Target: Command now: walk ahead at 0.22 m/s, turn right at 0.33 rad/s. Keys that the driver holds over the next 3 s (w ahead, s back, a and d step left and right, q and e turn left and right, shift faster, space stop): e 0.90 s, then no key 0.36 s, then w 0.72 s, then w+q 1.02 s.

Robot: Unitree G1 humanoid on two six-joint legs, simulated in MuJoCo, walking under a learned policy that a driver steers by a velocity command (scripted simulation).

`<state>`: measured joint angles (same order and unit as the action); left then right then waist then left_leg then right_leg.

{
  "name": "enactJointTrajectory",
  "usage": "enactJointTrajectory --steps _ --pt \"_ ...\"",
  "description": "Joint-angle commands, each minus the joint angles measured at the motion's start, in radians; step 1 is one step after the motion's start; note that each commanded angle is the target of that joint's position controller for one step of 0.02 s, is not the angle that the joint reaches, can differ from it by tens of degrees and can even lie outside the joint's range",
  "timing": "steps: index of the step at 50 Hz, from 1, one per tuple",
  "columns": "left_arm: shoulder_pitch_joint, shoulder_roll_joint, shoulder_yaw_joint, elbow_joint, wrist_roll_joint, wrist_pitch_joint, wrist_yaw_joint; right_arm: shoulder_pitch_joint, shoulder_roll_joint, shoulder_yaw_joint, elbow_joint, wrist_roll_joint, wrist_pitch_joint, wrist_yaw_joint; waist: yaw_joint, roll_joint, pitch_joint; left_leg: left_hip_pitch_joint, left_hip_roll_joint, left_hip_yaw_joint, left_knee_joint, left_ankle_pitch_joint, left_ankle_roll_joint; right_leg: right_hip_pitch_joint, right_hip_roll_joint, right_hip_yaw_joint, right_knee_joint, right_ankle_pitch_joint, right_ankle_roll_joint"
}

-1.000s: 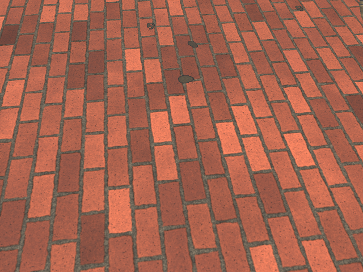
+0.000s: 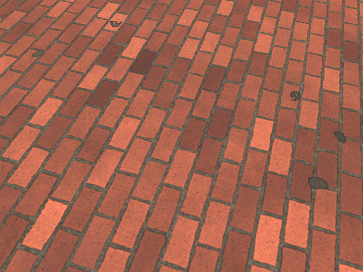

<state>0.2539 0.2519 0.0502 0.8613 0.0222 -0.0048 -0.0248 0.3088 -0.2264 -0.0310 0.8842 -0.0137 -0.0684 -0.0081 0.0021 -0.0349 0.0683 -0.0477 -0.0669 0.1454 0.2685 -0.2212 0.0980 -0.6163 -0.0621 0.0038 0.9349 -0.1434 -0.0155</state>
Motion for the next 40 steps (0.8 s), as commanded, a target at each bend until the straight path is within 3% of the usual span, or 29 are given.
enactJointTrajectory --steps 1,4,6,8,9,10,11,12,13,14,15,16,19,24,27,30,32,34,35,36,37,38,39,40 --pt "-0.026 0.016 -0.003 -0.059 0.002 -0.004 -0.008 -0.028 -0.113 -0.019 -0.049 0.007 -0.011 -0.017 -0.002 0.128 -0.024 -0.054 0.244 0.013 -0.016 0.791 0.038 0.103 0.018 -0.065 -0.152 0.109 -0.003" --pt "-0.048 0.019 -0.005 -0.077 0.012 -0.003 -0.011 0.012 -0.131 -0.026 -0.026 0.006 0.004 -0.030 -0.019 0.128 -0.045 0.034 0.274 0.021 0.064 0.837 0.039 0.128 0.047 -0.100 -0.248 0.082 -0.027" --pt "-0.016 0.039 0.003 -0.079 0.019 -0.004 -0.010 0.004 -0.149 -0.034 -0.024 0.005 0.016 -0.038 -0.004 0.137 -0.059 0.060 0.295 0.021 0.164 0.927 0.038 0.173 0.077 -0.116 -0.282 -0.012 -0.059" --pt "0.071 0.063 0.016 -0.064 0.021 -0.015 -0.003 -0.018 -0.165 -0.042 -0.031 0.005 0.028 -0.043 0.033 0.123 -0.104 0.058 0.292 0.025 0.360 0.931 0.026 0.269 0.116 -0.118 -0.364 -0.050 -0.103" --pt "0.157 0.087 0.027 -0.049 0.027 -0.028 0.005 -0.033 -0.177 -0.047 -0.038 0.008 0.034 -0.041 0.092 0.067 -0.149 -0.002 0.252 0.047 0.560 0.778 -0.013 0.394 0.100 -0.071 -0.492 0.135 -0.137" --pt "0.207 0.206 0.057 -0.057 0.023 -0.037 0.019 -0.008 -0.139 -0.037 -0.077 0.005 0.033 -0.035 0.098 -0.091 -0.237 -0.207 0.155 0.067 0.868 0.252 -0.063 0.597 -0.129 0.207 -0.466 0.661 -0.215" --pt "0.184 0.282 0.081 -0.062 -0.015 -0.018 0.026 0.046 -0.085 -0.027 -0.115 0.015 0.048 -0.025 0.037 -0.238 -0.360 -0.456 -0.051 -0.061 1.126 -0.435 -0.100 0.755 -0.332 0.555 -0.490 0.999 -0.438" --pt "0.147 0.245 0.079 -0.082 -0.049 -0.003 0.024 0.032 -0.106 -0.023 -0.093 -0.017 0.062 -0.023 0.051 -0.049 -0.348 -0.479 0.043 -0.194 1.142 -0.400 -0.104 0.684 -0.317 0.482 -0.529 0.754 -0.431" --pt "0.072 0.183 0.063 -0.097 -0.038 0.010 0.029 -0.029 -0.114 -0.027 -0.103 -0.009 0.065 -0.022 0.039 -0.002 -0.203 -0.511 0.065 -0.192 1.111 -0.333 -0.109 0.546 -0.265 0.417 -0.577 0.526 -0.396" --pt "0.013 0.129 0.045 -0.102 -0.025 0.023 0.032 -0.069 -0.121 -0.031 -0.107 -0.008 0.065 -0.025 0.010 0.051 -0.097 -0.517 0.092 -0.188 1.015 -0.274 -0.114 0.436 -0.198 0.357 -0.625 0.369 -0.332" --pt "-0.014 0.112 0.040 -0.106 -0.027 0.027 0.036 -0.080 -0.128 -0.034 -0.118 -0.019 0.074 -0.026 -0.007 0.031 -0.063 -0.495 0.106 -0.188 0.935 -0.229 -0.122 0.378 -0.146 0.313 -0.645 0.300 -0.289" --pt "-0.025 0.110 0.040 -0.109 -0.019 0.028 0.036 -0.054 -0.117 -0.032 -0.109 -0.028 0.088 -0.025 -0.016 0.001 -0.077 -0.451 0.095 -0.175 0.910 -0.197 -0.129 0.347 -0.110 0.282 -0.649 0.289 -0.268" --pt "-0.014 0.152 0.053 -0.109 -0.011 0.017 0.026 -0.030 -0.093 -0.027 -0.109 -0.016 0.106 -0.022 -0.019 -0.013 -0.134 -0.426 0.079 -0.174 0.818 -0.173 -0.144 0.357 -0.076 0.273 -0.643 0.268 -0.243" --pt "-0.002 0.176 0.065 -0.120 -0.005 0.036 0.026 -0.122 -0.112 -0.031 -0.147 -0.010 0.115 -0.029 0.026 -0.076 -0.127 -0.465 0.077 -0.197 0.666 -0.153 -0.158 0.377 -0.058 0.374 -0.683 -0.104 -0.216" --pt "-0.001 0.182 0.071 -0.125 0.001 0.043 0.024 -0.147 -0.113 -0.030 -0.161 -0.004 0.108 -0.032 0.039 -0.082 -0.119 -0.449 0.063 -0.207 0.590 -0.163 -0.150 0.385 -0.059 0.433 -0.678 -0.153 -0.209" --pt "-0.014 0.184 0.075 -0.131 0.005 0.046 0.020 -0.137 -0.116 -0.028 -0.169 0.006 0.094 -0.037 0.037 -0.092 -0.127 -0.384 0.035 -0.209 0.502 -0.189 -0.130 0.387 -0.058 0.479 -0.654 -0.084 -0.202" --pt "-0.033 0.183 0.077 -0.135 0.004 0.049 0.015 -0.097 -0.120 -0.026 -0.168 0.014 0.084 -0.041 0.021 -0.103 -0.132 -0.308 0.011 -0.208 0.402 -0.205 -0.108 0.379 -0.052 0.514 -0.638 -0.013 -0.187" --pt "-0.070 0.178 0.076 -0.139 -0.010 0.054 0.014 -0.014 -0.119 -0.026 -0.151 0.017 0.072 -0.048 -0.028 -0.093 -0.129 -0.160 -0.003 -0.198 0.178 -0.120 -0.080 0.320 -0.015 0.514 -0.607 -0.027 -0.134" --pt "-0.074 0.154 0.069 -0.146 -0.021 0.053 0.018 0.014 -0.153 -0.034 -0.146 0.008 0.065 -0.056 -0.039 -0.041 -0.119 -0.067 0.064 -0.254 0.026 -0.091 -0.061 0.244 0.042 0.473 -0.557 -0.146 -0.077" --pt "-0.003 0.081 0.052 -0.148 -0.026 0.050 0.023 -0.020 -0.241 -0.050 -0.170 -0.008 0.066 -0.064 0.013 0.162 -0.132 -0.001 0.312 -0.494 -0.079 -0.208 -0.005 0.149 0.158 0.316 -0.340 -0.343 -0.015" --pt "-0.029 0.127 0.065 -0.152 -0.011 0.044 0.032 -0.131 -0.300 -0.061 -0.209 -0.023 0.072 -0.057 0.011 0.271 -0.047 -0.134 0.463 -0.674 -0.122 -0.116 0.100 0.015 0.271 0.108 -0.136 -0.409 0.009" --pt "-0.045 0.189 0.080 -0.145 0.017 0.043 0.030 -0.124 -0.235 -0.049 -0.208 -0.024 0.072 -0.050 0.019 0.154 -0.044 -0.191 0.446 -0.590 -0.071 0.050 0.130 0.075 0.179 0.131 0.032 -0.376 0.018" --pt "-0.016 0.181 0.084 -0.125 0.014 0.046 0.022 -0.165 -0.176 -0.031 -0.214 -0.013 0.070 -0.045 0.051 0.116 -0.047 -0.204 0.374 -0.473 -0.034 0.162 0.106 0.101 0.179 0.127 0.106 -0.323 0.018" --pt "0.018 0.168 0.081 -0.108 0.011 0.055 0.015 -0.191 -0.158 -0.025 -0.223 -0.011 0.070 -0.041 0.065 0.123 -0.052 -0.184 0.314 -0.373 -0.009 0.243 0.079 0.102 0.178 0.116 0.177 -0.282 0.028"
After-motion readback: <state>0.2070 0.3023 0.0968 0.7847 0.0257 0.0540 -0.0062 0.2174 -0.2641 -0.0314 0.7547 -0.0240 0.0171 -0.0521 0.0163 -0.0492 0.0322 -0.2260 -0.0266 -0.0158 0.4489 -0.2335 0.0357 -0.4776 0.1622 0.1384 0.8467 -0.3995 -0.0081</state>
